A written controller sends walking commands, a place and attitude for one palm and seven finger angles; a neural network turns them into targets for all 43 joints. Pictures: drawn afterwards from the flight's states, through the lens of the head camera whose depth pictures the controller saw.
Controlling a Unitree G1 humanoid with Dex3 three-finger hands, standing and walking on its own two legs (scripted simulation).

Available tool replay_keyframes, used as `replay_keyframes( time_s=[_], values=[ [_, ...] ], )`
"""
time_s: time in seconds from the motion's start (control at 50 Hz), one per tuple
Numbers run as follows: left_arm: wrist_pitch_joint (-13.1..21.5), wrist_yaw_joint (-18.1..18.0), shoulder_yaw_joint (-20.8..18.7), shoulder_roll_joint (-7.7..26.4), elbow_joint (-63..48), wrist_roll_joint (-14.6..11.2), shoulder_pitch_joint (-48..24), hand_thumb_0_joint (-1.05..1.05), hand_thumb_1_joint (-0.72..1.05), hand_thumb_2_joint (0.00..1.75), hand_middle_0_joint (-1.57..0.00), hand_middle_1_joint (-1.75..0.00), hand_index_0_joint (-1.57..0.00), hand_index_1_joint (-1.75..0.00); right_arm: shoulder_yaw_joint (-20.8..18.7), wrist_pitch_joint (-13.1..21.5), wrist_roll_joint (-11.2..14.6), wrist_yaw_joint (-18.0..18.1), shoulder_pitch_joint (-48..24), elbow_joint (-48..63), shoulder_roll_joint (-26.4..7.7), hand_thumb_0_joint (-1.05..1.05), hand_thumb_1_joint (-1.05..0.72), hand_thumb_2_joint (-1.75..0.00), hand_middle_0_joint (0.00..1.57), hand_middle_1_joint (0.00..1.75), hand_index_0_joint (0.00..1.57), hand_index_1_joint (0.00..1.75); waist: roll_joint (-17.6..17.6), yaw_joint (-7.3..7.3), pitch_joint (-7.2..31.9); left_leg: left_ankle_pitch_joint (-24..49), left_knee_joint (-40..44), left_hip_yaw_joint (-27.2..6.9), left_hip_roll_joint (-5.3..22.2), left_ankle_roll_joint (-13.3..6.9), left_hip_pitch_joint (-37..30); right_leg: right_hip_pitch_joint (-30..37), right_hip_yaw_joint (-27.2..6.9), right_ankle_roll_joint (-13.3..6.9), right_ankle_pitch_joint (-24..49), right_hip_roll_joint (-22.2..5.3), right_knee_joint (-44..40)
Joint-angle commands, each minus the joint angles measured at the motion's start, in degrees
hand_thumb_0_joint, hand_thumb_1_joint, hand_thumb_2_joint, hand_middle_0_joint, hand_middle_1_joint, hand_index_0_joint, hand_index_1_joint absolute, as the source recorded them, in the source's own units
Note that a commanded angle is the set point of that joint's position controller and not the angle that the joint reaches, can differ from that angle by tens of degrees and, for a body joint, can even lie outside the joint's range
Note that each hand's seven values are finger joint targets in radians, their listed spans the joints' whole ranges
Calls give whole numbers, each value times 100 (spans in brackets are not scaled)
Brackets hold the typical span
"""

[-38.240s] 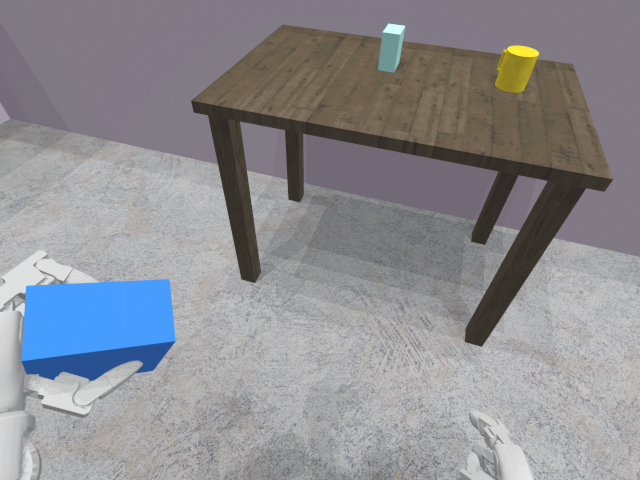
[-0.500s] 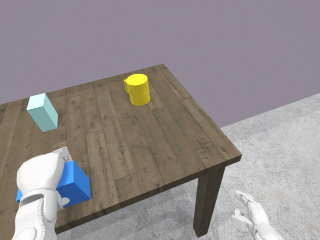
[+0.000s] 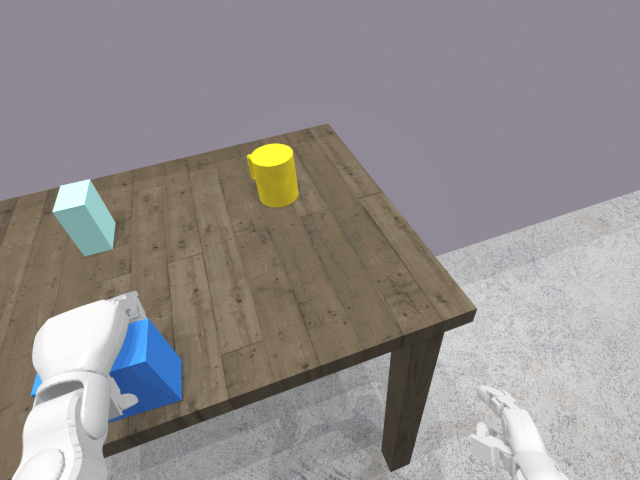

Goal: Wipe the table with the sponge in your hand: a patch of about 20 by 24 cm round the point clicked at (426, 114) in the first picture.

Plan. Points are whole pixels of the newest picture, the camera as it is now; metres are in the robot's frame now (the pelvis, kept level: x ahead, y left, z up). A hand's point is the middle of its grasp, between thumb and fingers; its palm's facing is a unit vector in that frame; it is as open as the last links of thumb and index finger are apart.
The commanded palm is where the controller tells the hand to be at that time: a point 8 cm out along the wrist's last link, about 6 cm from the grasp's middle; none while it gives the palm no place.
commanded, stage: lift the sponge slowly off the table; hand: left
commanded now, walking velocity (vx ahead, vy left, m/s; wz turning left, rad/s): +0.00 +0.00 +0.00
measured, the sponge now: (122, 381) +0.20 +0.29 +0.04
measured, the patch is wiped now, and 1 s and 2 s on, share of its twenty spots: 1.00 1.00 1.00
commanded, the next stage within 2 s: bring the sponge back beside the body in 1.54 s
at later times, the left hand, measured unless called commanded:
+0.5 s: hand (93, 357) +0.19 +0.29 +0.11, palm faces +0.04 -0.08 -1.00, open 9.8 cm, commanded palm +0.17 +0.29 +0.18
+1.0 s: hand (68, 342) +0.19 +0.30 +0.14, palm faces +0.08 -0.05 -1.00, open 9.8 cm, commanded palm +0.16 +0.30 +0.21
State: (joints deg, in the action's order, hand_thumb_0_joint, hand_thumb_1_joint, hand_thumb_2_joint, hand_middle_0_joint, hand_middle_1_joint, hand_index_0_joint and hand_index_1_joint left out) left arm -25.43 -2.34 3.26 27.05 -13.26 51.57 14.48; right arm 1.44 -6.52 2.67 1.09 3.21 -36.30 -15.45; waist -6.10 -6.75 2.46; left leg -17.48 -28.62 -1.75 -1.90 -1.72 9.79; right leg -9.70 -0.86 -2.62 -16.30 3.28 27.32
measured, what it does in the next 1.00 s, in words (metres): stands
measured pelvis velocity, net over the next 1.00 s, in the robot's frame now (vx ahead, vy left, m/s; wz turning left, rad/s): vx -0.03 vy -0.02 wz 0.01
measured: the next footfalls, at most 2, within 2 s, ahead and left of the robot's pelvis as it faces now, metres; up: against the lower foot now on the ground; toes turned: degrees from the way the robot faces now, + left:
none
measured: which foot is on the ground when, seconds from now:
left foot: down 0.00-1.00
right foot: down 0.00-1.00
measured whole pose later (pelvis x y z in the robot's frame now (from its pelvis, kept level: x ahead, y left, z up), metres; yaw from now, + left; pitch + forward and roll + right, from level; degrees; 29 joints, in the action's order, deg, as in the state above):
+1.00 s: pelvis -0.03 -0.02 +0.00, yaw +1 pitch -5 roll +0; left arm -24.1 5.2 -1.3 34.2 -9.4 47.5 4.3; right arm 2.3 -4.0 3.2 4.0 2.0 -37.9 -16.6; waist -7.0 -7.1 0.3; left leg -13.9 -26.9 -2.7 -1.3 -0.4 8.1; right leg -8.1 0.1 -3.7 -13.2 3.8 26.1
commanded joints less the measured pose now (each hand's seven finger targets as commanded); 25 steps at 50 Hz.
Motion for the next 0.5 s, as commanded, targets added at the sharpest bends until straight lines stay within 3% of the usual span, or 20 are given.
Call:
replay_keyframes(
  time_s=[0.0, 0.04, 0.06, 0.1, 0.14, 0.16, 0.2, 0.24, 0.26, 0.28, 0.3, 0.34, 0.36, 0.4, 0.44, 0.48],
  values=[
    [41, -190, -687, 1122, -916, 91, -1193, 0, 10, 130, -120, -160, -120, -160, -164, 351, 12, 118, -1243, 978, -571, 0, -90, -90, 20, 30, 20, 30, 397, 43, 716, 1840, 309, -163, -1, -153, -80, 397, -245, -178, 1669, -50, -341],
    [27, -196, -1008, 1495, -1122, 129, -1246, 0, 10, 130, -120, -160, -120, -160, -133, 371, 12, 132, -1453, 1034, -575, 0, -90, -90, 20, 30, 20, 30, 223, -57, 846, 1881, 304, -217, -43, -154, -176, 528, -477, -238, 1778, -13, -346],
    [50, -196, -924, 1420, -1152, 143, -1314, 0, 10, 130, -120, -160, -120, -160, -150, 384, 4, 146, -1326, 1010, -555, 0, -90, -90, 20, 30, 20, 30, 275, -23, 1032, 1943, 248, -149, -42, -159, -173, 612, -331, -192, 1835, -72, -281],
    [73, -151, -915, 1402, -1058, 95, -1253, 0, 10, 130, -120, -160, -120, -160, -151, 370, -4, 158, -1293, 956, -565, 0, -90, -90, 20, 30, 20, 30, 291, 16, 894, 1984, 261, -135, -47, -154, -185, 581, -336, -178, 1958, -74, -347],
    [54, -123, -1083, 1617, -1111, 105, -1396, 0, 10, 130, -120, -160, -120, -160, -111, 393, 23, 167, -1486, 998, -564, 0, -90, -90, 20, 30, 20, 30, 133, -19, 790, 1836, 312, -195, -58, -149, -214, 512, -486, -230, 1706, -16, -412],
    [81, -119, -985, 1495, -1167, 78, -1388, 0, 10, 130, -120, -160, -120, -160, -130, 410, 8, 181, -1384, 996, -543, 0, -90, -90, 20, 30, 20, 30, 115, -16, 872, 1875, 284, -133, -56, -162, -208, 567, -335, -187, 1731, -75, -365],
    [109, -73, -1050, 1575, -1043, 37, -1336, 0, 10, 130, -120, -160, -120, -160, -142, 398, 3, 193, -1339, 936, -578, 0, -90, -90, 20, 30, 20, 30, 181, 14, 822, 1881, 277, -121, -66, -156, -220, 567, -351, -171, 1802, -80, -418],
    [80, -43, -1298, 1821, -1122, 24, -1255, 0, 10, 130, -120, -160, -120, -160, -108, 409, 14, 189, -1545, 996, -573, 0, -90, -90, 20, 30, 20, 30, 141, -72, 748, 1854, 296, -179, -95, -154, -241, 573, -549, -220, 1818, -41, -454],
    [77, -20, -1148, 1663, -1075, -11, -1293, 0, 10, 130, -120, -160, -120, -160, -116, 407, 10, 200, -1426, 983, -562, 0, -90, -90, 20, 30, 20, 30, 240, -19, 782, 1829, 277, -110, -80, -161, -196, 597, -397, -165, 1771, -100, -419],
    [78, 13, -1220, 1755, -897, -7, -1322, 0, 10, 130, -120, -160, -120, -160, -126, 396, 16, 209, -1383, 922, -586, 0, -90, -90, 20, 30, 20, 30, 329, 1, 607, 1780, 288, -126, -70, -153, -157, 481, -411, -164, 1674, -89, -480],
    [99, 58, -1081, 1640, -977, -39, -1464, 0, 10, 130, -120, -160, -120, -160, -124, 389, 27, 209, -1419, 938, -599, 0, -90, -90, 20, 30, 20, 30, 249, 45, 617, 1737, 308, -122, -72, -151, -186, 469, -404, -152, 1638, -94, -513],
    [94, 106, -1222, 1798, -1075, -77, -1456, 0, 10, 130, -120, -160, -120, -160, -97, 437, 56, 228, -1609, 1011, -580, 0, -90, -90, 20, 30, 20, 30, 147, -4, 558, 1607, 341, -172, -80, -160, -253, 386, -564, -194, 1406, -53, -578],
    [110, 136, -1038, 1631, -998, -85, -1589, 0, 10, 130, -120, -160, -120, -160, -101, 448, 40, 249, -1469, 985, -578, 0, -90, -90, 20, 30, 20, 30, 296, 43, 596, 1583, 323, -119, -75, -166, -212, 393, -395, -143, 1349, -106, -549],
    [146, 191, -1055, 1734, -806, -112, -1806, 0, 10, 130, -120, -160, -120, -160, -103, 443, 38, 288, -1400, 917, -619, 0, -90, -90, 20, 30, 20, 30, 366, 109, 459, 1448, 368, -117, -65, -169, -200, 300, -399, -118, 1205, -111, -657],
    [142, 219, -1246, 2013, -788, -67, -2032, 0, 10, 130, -120, -160, -120, -160, -59, 480, 62, 323, -1619, 965, -608, 0, -90, -90, 20, 30, 20, 30, 209, 50, 423, 1246, 421, -153, -90, -167, -235, 232, -598, -167, 854, -78, -757],
    [237, 227, -1211, 2043, -590, -15, -2353, 0, 10, 130, -120, -160, -120, -160, -87, 515, 41, 374, -1456, 880, -616, 0, -90, -90, 20, 30, 20, 30, 310, 85, 505, 1241, 381, -90, -103, -168, -222, 267, -451, -125, 805, -128, -747]
  ],
)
